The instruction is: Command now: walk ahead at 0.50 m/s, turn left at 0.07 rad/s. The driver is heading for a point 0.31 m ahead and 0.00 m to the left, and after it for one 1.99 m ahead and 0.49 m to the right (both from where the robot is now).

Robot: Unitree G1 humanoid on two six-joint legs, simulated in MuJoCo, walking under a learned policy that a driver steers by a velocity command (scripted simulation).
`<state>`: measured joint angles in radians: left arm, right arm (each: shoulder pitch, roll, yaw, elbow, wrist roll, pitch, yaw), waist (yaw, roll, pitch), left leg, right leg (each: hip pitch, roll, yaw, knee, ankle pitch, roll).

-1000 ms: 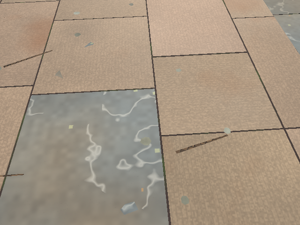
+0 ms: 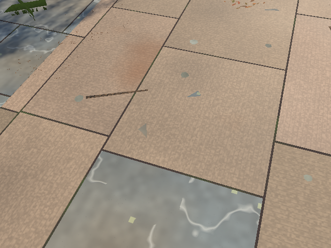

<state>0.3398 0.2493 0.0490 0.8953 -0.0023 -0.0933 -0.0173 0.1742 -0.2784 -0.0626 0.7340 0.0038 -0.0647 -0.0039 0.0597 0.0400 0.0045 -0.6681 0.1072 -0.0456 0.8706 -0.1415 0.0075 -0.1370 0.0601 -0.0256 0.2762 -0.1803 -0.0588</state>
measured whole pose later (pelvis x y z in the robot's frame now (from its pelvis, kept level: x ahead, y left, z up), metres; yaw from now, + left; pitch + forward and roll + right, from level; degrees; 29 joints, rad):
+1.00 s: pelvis +0.54 -0.05 +0.00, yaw -23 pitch +2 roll +0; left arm 0.29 0.27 0.07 0.74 -0.01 -0.05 -0.02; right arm 0.12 -0.30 -0.06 0.74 -0.01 -0.10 0.00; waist 0.03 0.03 0.04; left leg -0.63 0.11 -0.06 1.02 -0.26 -0.04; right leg -0.23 0.11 0.05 0.37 -0.17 -0.11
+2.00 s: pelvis +1.06 -0.29 +0.00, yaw -27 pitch +2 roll -1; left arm 0.29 0.26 0.05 0.77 0.00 -0.08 -0.03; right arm 0.22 -0.31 -0.05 0.81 0.01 -0.07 0.01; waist 0.02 0.04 0.01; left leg -0.57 0.09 -0.03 1.08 -0.30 0.00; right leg -0.24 0.05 -0.05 0.37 -0.16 -0.07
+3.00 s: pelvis +1.46 -0.45 -0.01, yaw -19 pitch +2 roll +0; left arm 0.08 0.25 0.05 0.80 0.03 -0.02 0.03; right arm 0.22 -0.31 -0.08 0.83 0.02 0.05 -0.04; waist -0.01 0.03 0.05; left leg -0.51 0.04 0.00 1.05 -0.47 -0.06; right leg -0.38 -0.04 -0.11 0.44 -0.09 -0.03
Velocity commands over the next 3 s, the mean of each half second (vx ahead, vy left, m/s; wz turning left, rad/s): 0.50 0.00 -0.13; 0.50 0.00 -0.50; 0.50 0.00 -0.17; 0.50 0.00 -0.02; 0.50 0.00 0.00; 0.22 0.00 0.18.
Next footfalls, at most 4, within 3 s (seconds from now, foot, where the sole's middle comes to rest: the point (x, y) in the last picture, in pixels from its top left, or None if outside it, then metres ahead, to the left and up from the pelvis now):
0.22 left None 0.31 0.15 -0.78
0.76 right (218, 230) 0.57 -0.13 -0.78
1.28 left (197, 157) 0.92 -0.05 -0.78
1.80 right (267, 134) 1.07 -0.39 -0.78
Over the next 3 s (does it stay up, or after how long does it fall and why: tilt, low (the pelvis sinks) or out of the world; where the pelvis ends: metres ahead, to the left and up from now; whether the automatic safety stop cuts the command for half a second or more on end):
stays up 1.46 -0.45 -0.01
